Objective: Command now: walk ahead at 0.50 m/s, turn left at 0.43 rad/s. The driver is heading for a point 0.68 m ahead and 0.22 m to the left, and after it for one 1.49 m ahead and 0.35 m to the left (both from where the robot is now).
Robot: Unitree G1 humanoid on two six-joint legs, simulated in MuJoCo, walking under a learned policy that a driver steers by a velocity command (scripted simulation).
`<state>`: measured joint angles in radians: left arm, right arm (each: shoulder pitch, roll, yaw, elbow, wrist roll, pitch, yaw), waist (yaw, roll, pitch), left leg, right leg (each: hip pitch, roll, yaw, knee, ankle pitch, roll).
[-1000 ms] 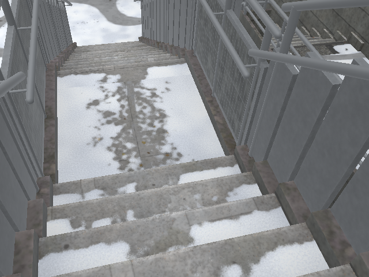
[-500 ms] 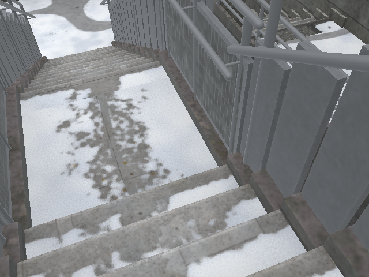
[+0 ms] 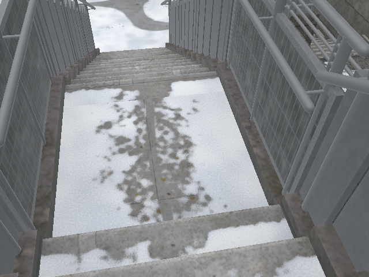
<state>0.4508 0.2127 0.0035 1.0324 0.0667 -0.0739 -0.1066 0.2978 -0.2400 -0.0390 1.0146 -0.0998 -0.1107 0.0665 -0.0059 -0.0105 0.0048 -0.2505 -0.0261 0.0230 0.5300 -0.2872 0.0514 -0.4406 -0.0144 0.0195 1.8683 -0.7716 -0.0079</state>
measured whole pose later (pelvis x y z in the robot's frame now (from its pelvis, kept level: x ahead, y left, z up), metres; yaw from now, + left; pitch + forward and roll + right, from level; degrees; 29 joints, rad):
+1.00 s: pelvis +0.19 +0.08 -0.19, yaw +34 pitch +2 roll -2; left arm 0.34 0.25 0.09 0.82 0.10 -0.12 0.07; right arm 0.28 -0.25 -0.05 0.63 -0.08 -0.05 0.05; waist 0.05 0.02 0.00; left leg -0.51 0.00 0.03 0.74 -0.30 0.05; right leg -0.43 -0.23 -0.10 0.96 -0.57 0.02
